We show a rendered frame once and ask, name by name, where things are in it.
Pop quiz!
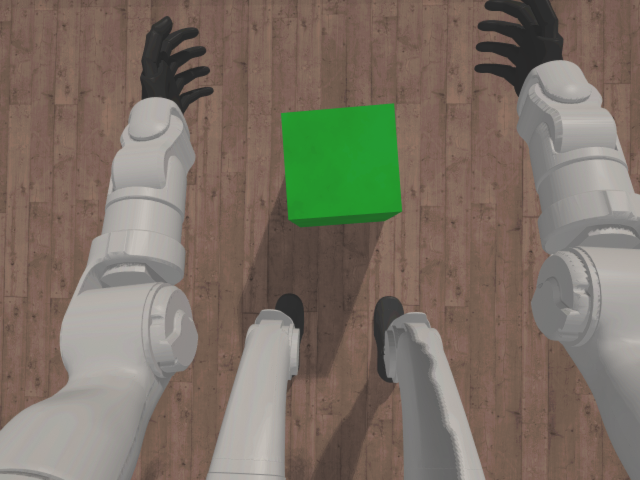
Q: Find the right robot upper arm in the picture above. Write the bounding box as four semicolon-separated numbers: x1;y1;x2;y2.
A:
531;246;640;480

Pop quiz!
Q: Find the right robot forearm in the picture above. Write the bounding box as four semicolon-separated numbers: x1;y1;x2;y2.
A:
517;60;640;255

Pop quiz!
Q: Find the left robot forearm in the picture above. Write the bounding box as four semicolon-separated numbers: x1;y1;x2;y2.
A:
60;97;196;372

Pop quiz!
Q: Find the left robot upper arm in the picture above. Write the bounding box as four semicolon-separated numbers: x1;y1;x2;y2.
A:
0;282;198;480

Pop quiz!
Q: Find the carton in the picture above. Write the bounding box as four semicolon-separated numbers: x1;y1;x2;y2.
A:
281;103;402;227

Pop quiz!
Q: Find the left robot shin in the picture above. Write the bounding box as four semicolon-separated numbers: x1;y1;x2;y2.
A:
244;309;294;347

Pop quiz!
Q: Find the robot left hand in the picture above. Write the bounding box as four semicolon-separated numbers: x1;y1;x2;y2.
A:
140;16;214;116

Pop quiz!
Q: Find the robot shin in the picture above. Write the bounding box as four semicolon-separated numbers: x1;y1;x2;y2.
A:
384;312;443;363
244;309;294;347

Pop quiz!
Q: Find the robot right hand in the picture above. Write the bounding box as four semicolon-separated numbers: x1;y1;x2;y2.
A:
474;0;563;97

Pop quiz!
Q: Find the right robot shin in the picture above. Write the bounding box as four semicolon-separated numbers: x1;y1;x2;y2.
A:
384;312;443;363

